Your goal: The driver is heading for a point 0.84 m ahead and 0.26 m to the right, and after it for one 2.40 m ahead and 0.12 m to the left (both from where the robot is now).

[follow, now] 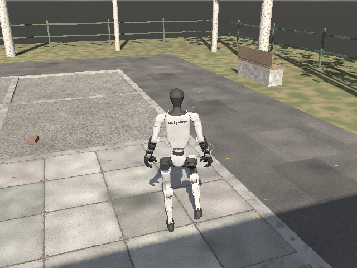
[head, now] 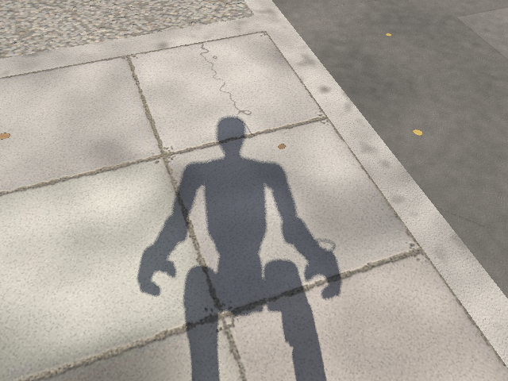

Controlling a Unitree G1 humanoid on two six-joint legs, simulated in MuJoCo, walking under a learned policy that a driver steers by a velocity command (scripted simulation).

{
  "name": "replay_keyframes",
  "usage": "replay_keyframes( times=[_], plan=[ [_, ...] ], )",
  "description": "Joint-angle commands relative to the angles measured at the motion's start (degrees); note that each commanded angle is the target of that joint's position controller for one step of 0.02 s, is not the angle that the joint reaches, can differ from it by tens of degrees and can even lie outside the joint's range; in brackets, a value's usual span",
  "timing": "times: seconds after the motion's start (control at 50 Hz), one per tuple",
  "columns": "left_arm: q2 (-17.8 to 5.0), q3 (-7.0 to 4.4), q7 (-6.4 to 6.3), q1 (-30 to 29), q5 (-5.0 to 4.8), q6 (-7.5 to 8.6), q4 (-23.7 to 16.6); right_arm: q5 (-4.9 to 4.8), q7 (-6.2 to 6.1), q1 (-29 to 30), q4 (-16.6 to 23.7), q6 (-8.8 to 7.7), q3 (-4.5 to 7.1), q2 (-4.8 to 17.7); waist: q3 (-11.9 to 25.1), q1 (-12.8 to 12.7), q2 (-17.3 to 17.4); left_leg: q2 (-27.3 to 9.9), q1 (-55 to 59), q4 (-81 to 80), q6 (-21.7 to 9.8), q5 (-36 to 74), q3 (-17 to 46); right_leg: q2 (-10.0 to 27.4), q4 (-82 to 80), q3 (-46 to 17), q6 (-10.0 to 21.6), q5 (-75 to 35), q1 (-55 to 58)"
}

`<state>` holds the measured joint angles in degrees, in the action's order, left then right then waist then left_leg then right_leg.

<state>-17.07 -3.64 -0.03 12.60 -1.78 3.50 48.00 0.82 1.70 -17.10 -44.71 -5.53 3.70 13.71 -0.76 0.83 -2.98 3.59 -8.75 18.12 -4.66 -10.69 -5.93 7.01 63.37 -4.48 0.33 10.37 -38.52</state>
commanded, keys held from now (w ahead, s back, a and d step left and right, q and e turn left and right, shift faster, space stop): w+e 0.76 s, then w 0.24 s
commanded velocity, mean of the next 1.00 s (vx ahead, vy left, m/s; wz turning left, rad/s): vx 0.50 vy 0.00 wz -0.46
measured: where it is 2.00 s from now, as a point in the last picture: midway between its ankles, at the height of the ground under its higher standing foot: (348, 286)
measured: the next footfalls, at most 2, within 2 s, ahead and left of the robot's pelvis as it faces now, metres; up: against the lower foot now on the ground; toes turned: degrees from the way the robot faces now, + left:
right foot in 0.34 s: +0.33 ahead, -0.16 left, +0.00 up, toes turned -13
left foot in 0.80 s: +0.65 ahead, -0.05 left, +0.00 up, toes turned -31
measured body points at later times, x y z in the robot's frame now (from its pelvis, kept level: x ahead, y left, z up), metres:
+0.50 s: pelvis +0.27 -0.08 -0.01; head +0.31 -0.09 +0.44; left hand +0.46 +0.16 -0.12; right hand +0.34 -0.38 -0.11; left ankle +0.27 +0.09 -0.65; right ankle +0.29 -0.15 -0.74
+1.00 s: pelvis +0.55 -0.11 +0.00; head +0.57 -0.11 +0.45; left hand +0.80 +0.05 -0.11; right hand +0.48 -0.39 -0.11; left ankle +0.62 -0.03 -0.75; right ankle +0.47 -0.23 -0.67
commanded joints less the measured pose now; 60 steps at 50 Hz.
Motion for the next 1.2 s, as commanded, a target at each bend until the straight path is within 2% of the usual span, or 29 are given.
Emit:
replay_keyframes(
  times=[0.02, 0.12, 0.22, 0.28, 0.3, 0.32, 0.34, 0.36, 0.38, 0.4, 0.42, 0.44, 0.48, 0.52, 0.62, 0.68, 0.72, 0.76, 0.78, 0.8, 0.82, 0.84, 0.86, 0.88, 0.9, 0.92, 0.98, 1.08, 1.2],
  plan=[
    [-2.5, -0.92, -0.13, 1.5, 0.23, -0.1, -2.4, 0.29, -1.05, 1.7, 2.3, -1.5, 1.71, 6.8, -0.4, -1.2, 6.0, -15.9, 1.2, -10.0, -6.9, 19.1, 6.1, 0.0, -5.4, -3.7, -0.5, -9.2, -3.4],
    [-0.4, 0.0, 1.49, -6.4, 0.72, 0.44, -5.2, -0.23, -2.15, 0.1, 0.2, -1.12, 1.81, 8.3, -3.3, 1.9, 5.3, -16.3, 5.8, -11.2, -4.4, 18.8, 0.3, -1.4, -20.1, 0.8, 0.6, -18.8, -3.7],
    [0.3, 0.58, 3.66, -12.8, 0.65, 0.57, -10.2, -1.04, -2.79, -3.0, -2.2, 1.04, 2.26, 9.6, -5.0, 3.7, 5.1, -19.7, 16.4, -5.6, -3.8, 28.4, -2.4, -2.5, -26.0, 5.7, 3.0, -10.2, -7.7],
    [-2.0, -0.59, 4.29, -8.8, 0.48, 0.12, -11.5, -1.33, -3.6, -1.0, -1.5, 2.25, 2.77, 12.2, 0.0, -0.1, 8.7, -19.5, 17.1, 5.1, -1.9, 55.2, -5.0, -7.8, -26.2, 11.4, 6.2, -1.6, 3.5],
    [-4.0, -1.65, 4.15, -3.1, 0.34, -0.07, -10.6, -1.36, -3.85, -0.2, -1.3, 2.64, 2.92, 13.1, 3.4, -3.4, 9.5, -19.0, 15.7, 13.3, -1.3, 60.9, -5.5, -9.9, -26.6, 12.1, 7.8, 0.2, 11.2],
    [-7.3, -3.4, 3.44, 5.9, 0.38, -0.13, -8.8, -1.77, -4.0, 1.2, -0.9, 2.68, 2.8, 13.3, 7.9, -8.6, 8.1, -16.7, 9.9, 25.7, 0.5, 56.9, -6.5, -11.6, -31.6, 11.0, 10.1, -3.9, 25.1],
    [-12.7, -5.07, 1.97, 13.1, 0.67, -0.75, -7.6, -0.78, -3.91, 0.1, 0.3, 1.82, 1.76, 10.7, 13.3, -10.6, -0.1, -13.0, -5.0, 44.3, 2.8, 31.8, -6.4, -2.2, -33.2, -4.0, 13.9, -6.4, 42.4],
    [-16.2, -5.28, 1.83, 9.9, 0.74, -0.15, -9.4, -0.03, -2.63, -5.0, 3.0, -0.28, -0.68, 3.0, 19.6, -3.5, -12.7, 1.0, -29.6, 65.7, 6.4, -21.1, 2.6, 12.4, -40.6, -39.4, 26.9, -2.4, 60.6],
    [-11.3, -4.01, 1.93, 12.2, 1.09, 0.05, -9.3, -1.83, -1.34, 0.9, 3.8, -2.82, 0.33, 8.6, 23.1, -8.3, -5.3, -1.9, -35.8, 68.1, 4.5, -20.0, 14.0, 12.2, -45.5, -41.5, 25.5, 1.6, 62.1],
    [-8.2, -3.24, 1.86, 9.9, 1.16, 0.41, -9.3, -3.54, -0.94, 5.3, 5.6, -3.63, 0.47, 9.6, 14.8, -7.6, -2.3, -4.6, -38.1, 64.5, 3.2, -15.7, 13.3, 10.0, -45.5, -31.9, 22.2, -0.1, 55.6],
    [-6.7, -2.73, 2.02, 5.9, 0.82, 0.65, -9.9, -2.66, -1.26, 6.2, 5.6, -3.77, 0.25, 8.6, 8.4, -4.3, 4.2, -7.2, -36.1, 58.0, 3.0, -12.1, 12.4, 7.1, -46.0, -24.6, 19.7, -5.8, 45.5],
    [-4.6, -2.09, 1.87, 2.4, 0.82, 0.73, -10.9, -1.13, -1.74, 6.4, 5.1, -3.24, 0.79, 9.3, 6.0, -2.3, 4.8, -9.0, -32.5, 52.7, 3.5, -10.1, 11.7, 4.9, -46.7, -19.8, 18.1, -10.8, 38.7],
    [-4.7, -1.94, 1.41, 0.3, 1.36, 0.72, -12.3, -0.27, -1.78, 4.3, 5.3, -1.65, 1.16, 8.9, 4.0, 0.3, 3.1, -9.9, -27.4, 48.2, 5.1, -7.9, 11.2, 2.6, -49.3, -16.7, 18.0, -15.4, 30.5],
    [-6.3, -2.32, 0.83, 1.0, 1.24, 0.95, -12.1, 0.17, -2.04, 4.7, 5.7, -0.6, 0.77, 7.4, 3.1, 0.7, 2.4, -9.6, -26.4, 42.8, 7.1, -5.4, 9.7, 1.5, -50.2, -13.3, 18.1, -20.1, 26.0],
    [-7.8, -2.78, -0.47, 4.6, 0.45, 0.02, -11.1, -0.09, -1.85, 15.4, 8.4, -0.53, -0.47, 4.9, 1.9, -3.4, -1.3, -5.5, -22.1, 20.5, 8.7, 12.3, 8.1, -3.4, -48.3, -8.7, 13.4, -13.4, 22.1],
    [-8.1, -2.87, -0.54, 7.2, 0.2, -0.48, -10.2, -1.06, -1.13, 19.3, 9.7, -1.16, -0.16, 6.2, 2.1, -5.1, -2.6, -3.7, -20.2, 14.3, 8.3, 14.1, 9.0, -1.8, -45.8, -13.0, 12.4, -8.3, 25.0],
    [-7.6, -2.78, -0.72, 7.8, 0.11, -0.76, -10.0, -1.23, -0.67, 19.5, 10.1, -1.78, 0.53, 7.9, 2.3, -4.6, -3.2, -3.3, -19.2, 11.0, 7.1, 11.0, 10.4, -0.4, -42.8, -17.2, 11.7, -5.5, 28.6],
    [-7.5, -2.88, -0.89, 6.5, 0.33, -1.01, -10.4, -1.45, -0.54, 16.4, 9.6, -2.44, 1.35, 9.3, 2.6, -2.4, -5.0, -3.1, -15.0, 9.1, 5.2, 6.9, 10.3, 0.3, -39.5, -20.2, 10.6, -5.7, 30.0],
    [-6.2, -2.44, -0.88, 5.5, 0.54, -1.03, -10.7, -1.21, -0.69, 11.7, 8.2, -2.75, 1.95, 10.0, 4.2, 0.2, -5.1, -3.2, -9.2, 6.7, 3.7, 7.8, 9.1, -1.2, -35.9, -19.1, 9.3, -8.3, 29.8],
    [-3.2, -1.35, -0.68, 5.4, 0.99, -0.74, -11.2, -0.12, -1.0, 5.2, 7.3, -3.1, 2.67, 11.9, 9.8, 3.1, -3.1, -8.4, 2.2, 7.7, 0.7, 7.4, 12.9, -3.8, -26.1, -15.7, 7.4, -8.8, 26.8],
    [0.3, -0.21, -0.71, 10.8, 0.9, -0.32, -12.1, 1.15, -1.32, -2.6, 6.4, -3.04, 3.69, 16.3, 18.1, 3.1, 8.1, -20.3, 22.1, 6.9, -6.6, 2.6, 30.9, -10.7, -7.5, -8.5, 3.4, 4.1, 11.9],
    [-0.9, 0.1, -0.83, 15.1, -0.33, 0.07, -11.9, -0.06, -0.6, -6.7, 3.5, -2.31, 4.17, 16.4, 19.8, 2.4, 22.5, -27.5, 28.1, 0.4, -12.6, -12.5, 52.3, -12.3, 5.7, -5.5, 1.5, 23.5, -2.2],
    [-5.9, -0.93, -0.76, 12.0, -0.66, 0.08, -11.1, -1.2, -0.52, -4.3, 4.5, -2.06, 2.84, 11.4, 12.1, 3.6, 14.6, -25.7, 22.8, -1.7, -10.9, -21.1, 49.5, -9.2, 11.1, -7.5, 1.2, 20.2, -7.2],
    [-6.9, -1.16, -0.66, 6.3, 0.0, -0.05, -11.9, -1.1, -0.68, -1.7, 4.9, -1.46, 2.1, 9.1, 6.3, 4.0, 9.5, -23.2, 16.1, -1.7, -8.6, -18.6, 40.7, -7.2, 11.9, -5.5, 1.2, 15.5, -7.7],
    [-6.2, -1.08, -0.55, 2.8, 0.86, 0.09, -12.9, -0.62, -0.67, 0.8, 5.0, -1.06, 1.56, 8.2, 2.4, 3.0, 6.8, -20.7, 9.3, -3.0, -7.9, -12.2, 34.6, -5.8, 9.2, -4.2, 1.3, 12.3, -6.6],
    [-5.5, -1.2, -0.34, 1.5, 1.3, 0.21, -13.4, -0.34, -0.72, 2.2, 4.7, -0.98, 1.05, 7.1, 0.7, 1.7, 6.9, -18.7, 5.1, -4.2, -7.5, -6.7, 30.4, -4.1, 5.9, -3.8, 1.4, 9.8, -4.8],
    [-2.6, -0.53, 0.24, 2.9, 1.09, 0.08, -13.0, -0.67, -0.66, 2.3, 3.5, -1.27, 0.82, 7.1, 1.0, -0.3, 9.3, -16.0, 0.5, -7.1, -8.0, 3.1, 23.1, -2.2, -0.7, -0.7, 0.9, 7.3, -0.4],
    [-0.2, 0.91, 0.63, -5.1, 1.46, 0.8, -14.9, -1.52, -1.1, 0.1, 1.2, -0.67, 1.54, 10.8, 0.3, 1.8, 7.6, -15.0, 0.1, -9.0, -7.8, 11.4, 15.0, -1.7, -18.3, 2.3, -0.3, -4.7, 1.7],
    [-1.2, 0.63, 1.85, -13.7, 0.69, 1.54, -17.5, -2.42, -1.01, -4.9, -2.0, 0.86, 1.35, 12.1, -2.0, 4.4, 8.1, -16.4, 3.9, -5.5, -5.6, 14.3, 14.1, -4.6, -31.2, 4.0, 0.7, -8.2, 6.8]
  ],
)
